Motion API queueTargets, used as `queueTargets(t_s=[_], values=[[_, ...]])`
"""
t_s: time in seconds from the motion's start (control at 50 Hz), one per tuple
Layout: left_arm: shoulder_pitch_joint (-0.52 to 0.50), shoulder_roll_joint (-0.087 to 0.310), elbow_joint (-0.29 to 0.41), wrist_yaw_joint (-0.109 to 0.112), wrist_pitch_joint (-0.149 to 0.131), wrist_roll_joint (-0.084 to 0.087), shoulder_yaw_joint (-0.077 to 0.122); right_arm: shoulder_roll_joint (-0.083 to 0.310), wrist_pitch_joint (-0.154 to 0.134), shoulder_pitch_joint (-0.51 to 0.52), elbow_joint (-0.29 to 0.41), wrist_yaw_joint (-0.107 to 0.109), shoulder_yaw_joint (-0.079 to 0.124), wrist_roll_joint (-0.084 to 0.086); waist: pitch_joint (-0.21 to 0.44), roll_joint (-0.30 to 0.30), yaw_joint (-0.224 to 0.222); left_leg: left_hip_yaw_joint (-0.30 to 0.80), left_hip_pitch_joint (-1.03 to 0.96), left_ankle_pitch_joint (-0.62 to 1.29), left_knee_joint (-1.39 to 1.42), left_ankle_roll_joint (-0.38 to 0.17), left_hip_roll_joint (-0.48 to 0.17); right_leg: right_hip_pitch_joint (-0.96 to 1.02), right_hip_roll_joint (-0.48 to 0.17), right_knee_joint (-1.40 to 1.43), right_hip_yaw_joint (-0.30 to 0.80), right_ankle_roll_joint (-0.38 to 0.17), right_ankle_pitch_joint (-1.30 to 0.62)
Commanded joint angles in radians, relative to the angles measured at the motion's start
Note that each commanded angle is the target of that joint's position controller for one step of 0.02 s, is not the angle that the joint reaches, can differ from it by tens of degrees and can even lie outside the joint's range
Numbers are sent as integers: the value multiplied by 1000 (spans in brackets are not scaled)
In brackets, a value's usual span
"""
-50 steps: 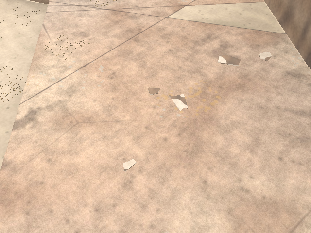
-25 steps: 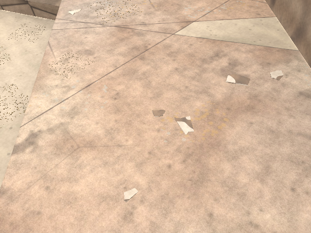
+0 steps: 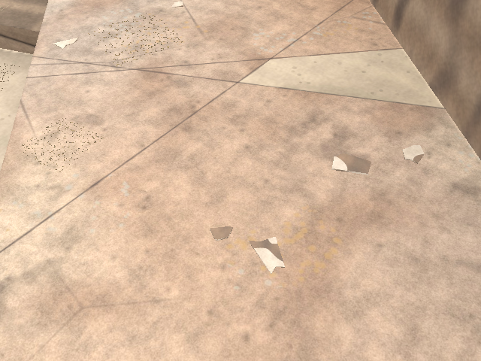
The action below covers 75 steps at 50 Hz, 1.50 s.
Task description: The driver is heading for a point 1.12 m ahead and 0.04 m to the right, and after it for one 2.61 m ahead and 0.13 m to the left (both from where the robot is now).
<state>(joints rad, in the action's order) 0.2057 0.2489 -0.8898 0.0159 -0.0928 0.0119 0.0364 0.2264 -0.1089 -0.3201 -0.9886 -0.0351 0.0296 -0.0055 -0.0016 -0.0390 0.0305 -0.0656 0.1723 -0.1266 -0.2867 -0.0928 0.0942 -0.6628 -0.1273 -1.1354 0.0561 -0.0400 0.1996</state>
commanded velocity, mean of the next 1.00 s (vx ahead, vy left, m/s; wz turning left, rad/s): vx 0.50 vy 0.00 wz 0.00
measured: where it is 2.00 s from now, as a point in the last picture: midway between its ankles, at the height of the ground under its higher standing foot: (255, 212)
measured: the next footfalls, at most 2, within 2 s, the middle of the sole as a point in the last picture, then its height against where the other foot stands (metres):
right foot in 0.30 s outside the picture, level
left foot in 0.86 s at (218, 317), level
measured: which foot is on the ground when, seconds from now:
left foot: down 0.00-0.32, up 0.34-0.84, down 0.86-1.00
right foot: up 0.00-0.28, down 0.30-0.86, up 0.88-1.00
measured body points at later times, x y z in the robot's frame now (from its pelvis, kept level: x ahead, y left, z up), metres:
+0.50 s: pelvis +0.28 -0.08 +0.00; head +0.29 -0.10 +0.45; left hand +0.33 +0.18 -0.12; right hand +0.37 -0.35 -0.14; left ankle +0.29 +0.08 -0.66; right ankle +0.29 -0.16 -0.74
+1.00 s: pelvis +0.55 -0.01 -0.01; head +0.58 +0.00 +0.44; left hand +0.60 +0.25 -0.15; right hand +0.66 -0.27 -0.13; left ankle +0.61 +0.07 -0.74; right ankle +0.46 -0.16 -0.65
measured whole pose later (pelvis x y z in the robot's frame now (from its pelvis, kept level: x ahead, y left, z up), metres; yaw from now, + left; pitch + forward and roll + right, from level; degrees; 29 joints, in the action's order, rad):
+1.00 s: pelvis +0.55 -0.01 -0.01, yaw +1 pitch +2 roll +0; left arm 0.29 0.26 -0.95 0.00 -0.10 0.02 0.05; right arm 0.24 -0.10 -0.19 -0.91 -0.03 0.05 0.00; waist -0.02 -0.03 0.00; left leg -0.07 0.34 -0.14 -0.45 -0.07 0.04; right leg -0.43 -0.05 -1.19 0.03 -0.05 0.34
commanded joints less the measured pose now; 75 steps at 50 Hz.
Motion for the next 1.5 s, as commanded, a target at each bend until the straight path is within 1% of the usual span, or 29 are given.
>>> queueTargets(t_s=[0.02,0.2,0.24,0.28,0.3,0.32,0.34,0.36,0.4,0.42,0.5,0.74,0.8,0.84,0.86,0.88,0.9,0.92,0.96,1.0,1.12,1.3,1.36,1.4,1.42,1.44,1.46,1.48,1.5], values=[[33,45,43,7,3,-12,13,132,-18,41,55,20,21,2,-55,74,-47,206,107,74,203,-171,-279,-19,-42,144,2,27,-163],[-251,44,135,-37,-17,10,3,170,17,-114,4,37,32,26,-82,91,48,180,-147,63,112,-112,-329,9,33,581,-42,14,-215],[-225,66,140,-47,-26,10,10,182,28,-104,3,39,38,27,-66,105,20,193,-190,120,56,-96,-352,70,51,622,-52,-14,-134],[-32,123,87,-45,-33,8,43,174,39,-66,13,39,33,21,43,106,-86,139,-168,406,-171,-58,-292,340,110,664,-100,-57,-101],[175,199,37,-36,-34,0,70,135,38,-56,37,39,15,6,193,43,-163,81,-12,345,-455,-22,-231,642,1,637,21,-118,-125],[297,312,13,-35,-25,-14,97,14,14,-162,54,29,-22,3,332,-215,-140,16,417,-77,-857,58,-55,1040,-244,704,464,-278,-21],[310,224,8,-39,-25,-12,74,66,-14,-160,36,24,-12,22,391,-215,-150,172,556,-420,-1015,46,-49,1073,-285,832,693,-308,68],[212,164,25,-39,-27,-6,53,158,-27,-63,64,20,12,48,232,-145,-129,181,638,-357,-1064,24,-114,943,-251,839,544,-248,68],[46,96,60,-44,-23,-8,29,149,-21,36,85,31,19,34,83,-18,-70,137,570,-187,-962,25,-204,660,-163,898,296,-194,-77],[17,71,60,-48,-25,-14,21,134,-6,26,83,36,25,24,51,-29,-37,140,508,-140,-902,29,-232,573,-121,934,219,-173,-119],[76,102,12,-45,-32,-18,31,88,29,26,89,41,25,16,7,-23,-6,118,496,-32,-793,57,-239,498,-87,996,97,-191,-291],[247,138,-82,-7,4,4,42,72,8,408,219,2,16,26,-97,-21,-100,80,555,176,-268,44,-184,718,-124,977,17,-149,-258],[220,157,-84,-1,17,6,52,101,-2,366,221,-10,26,26,-60,-41,-57,52,437,69,-229,8,-149,764,-142,888,13,-126,-432],[182,147,-73,-1,28,0,46,166,-3,131,150,-3,64,24,81,-42,63,-2,98,64,-211,-35,-83,704,-71,620,-43,-88,-702],[185,119,-51,-2,27,-14,31,239,-2,-60,107,7,88,14,225,44,126,170,-222,86,-237,-96,-234,496,-11,320,-85,-52,-490],[313,-21,-48,-16,4,-13,-9,316,4,-149,82,6,104,6,365,309,68,655,-584,-99,-134,-263,-473,76,181,-64,-79,19,143],[274,53,-63,-21,-24,8,6,226,4,-136,86,5,78,13,381,262,92,799,-583,-177,-28,-250,-481,-44,166,-206,74,1,360],[173,126,-27,-23,-39,33,26,182,1,-46,100,8,64,18,227,212,77,646,-452,-145,-15,-197,-449,-115,110,-232,64,-17,296],[74,124,-3,-8,-37,15,34,123,-1,102,129,4,45,6,80,78,13,421,-153,36,40,-151,-375,-36,18,-123,18,-18,134],[118,82,-11,-4,-8,7,38,89,-7,120,116,-2,35,-5,57,116,-41,323,-27,84,99,-137,-326,72,-18,-45,23,-16,76],[-27,61,40,0,16,-8,43,149,-3,24,68,29,49,3,-20,85,-26,211,-22,165,175,-144,-312,-51,-33,218,0,30,-142],[-290,42,122,-40,-2,9,23,168,24,-109,3,42,53,20,-88,98,55,143,-191,147,128,-105,-332,-40,33,576,-50,16,-249],[-272,69,133,-55,-12,11,29,185,37,-96,-6,48,63,25,-72,119,21,151,-254,263,54,-83,-366,30,55,623,-61,-22,-147],[-95,120,83,-52,-16,6,58,188,45,-47,5,49,63,26,33,128,-82,104,-227,556,-143,-50,-320,299,118,656,-114,-62,-130],[90,177,28,-44,-16,1,84,158,46,-40,18,48,51,18,155,94,-153,62,-100,523,-369,-17,-263,578,79,629,-68,-103,-158],[241,282,3,-36,-12,-20,108,67,33,-129,41,42,22,4,322,-113,-146,10,270,134,-770,48,-132,984,-184,641,321,-236,-105],[261,243,-9,-41,-8,-8,94,39,7,-151,26,34,9,17,411,-242,-138,122,485,-433,-983,65,-33,1095,-290,816,678,-320,23],[187,176,4,-41,-10,0,71,142,-12,-69,42,28,36,43,280,-158,-137,183,586,-407,-1072,42,-104,990,-252,835,579,-264,90],[100,135,26,-39,-9,-2,59,159,-20,12,66,29,40,54,170,-97,-116,154,598,-317,-1054,27,-159,842,-213,851,429,-224,55]])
